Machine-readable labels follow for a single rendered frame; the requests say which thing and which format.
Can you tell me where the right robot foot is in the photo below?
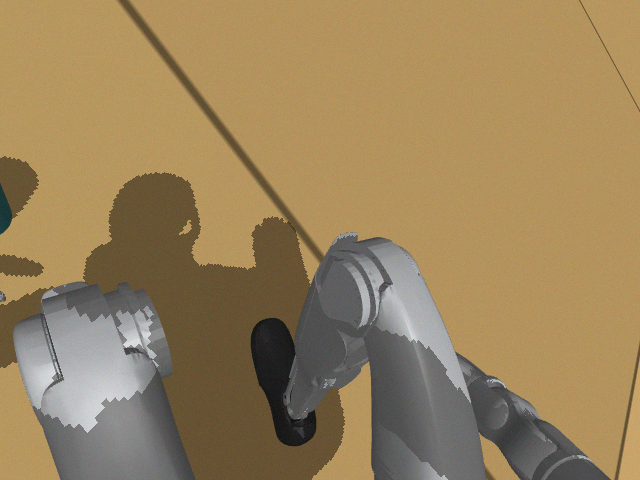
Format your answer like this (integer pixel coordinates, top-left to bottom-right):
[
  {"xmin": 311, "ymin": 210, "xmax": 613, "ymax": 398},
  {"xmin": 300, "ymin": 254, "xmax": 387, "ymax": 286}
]
[{"xmin": 251, "ymin": 318, "xmax": 316, "ymax": 446}]

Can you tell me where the right robot arm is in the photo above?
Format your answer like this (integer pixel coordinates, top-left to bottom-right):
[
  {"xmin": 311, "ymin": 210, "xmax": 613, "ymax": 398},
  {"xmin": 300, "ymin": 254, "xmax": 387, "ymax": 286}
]
[{"xmin": 467, "ymin": 376, "xmax": 611, "ymax": 480}]

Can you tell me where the right robot hand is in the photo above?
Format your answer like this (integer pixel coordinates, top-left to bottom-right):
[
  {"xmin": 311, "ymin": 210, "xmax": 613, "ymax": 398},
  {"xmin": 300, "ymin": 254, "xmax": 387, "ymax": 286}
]
[{"xmin": 455, "ymin": 352, "xmax": 487, "ymax": 387}]

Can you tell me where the bottle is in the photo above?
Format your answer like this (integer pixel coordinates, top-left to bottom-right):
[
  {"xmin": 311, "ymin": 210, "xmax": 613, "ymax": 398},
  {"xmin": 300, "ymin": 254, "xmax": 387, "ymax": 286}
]
[{"xmin": 0, "ymin": 184, "xmax": 12, "ymax": 235}]

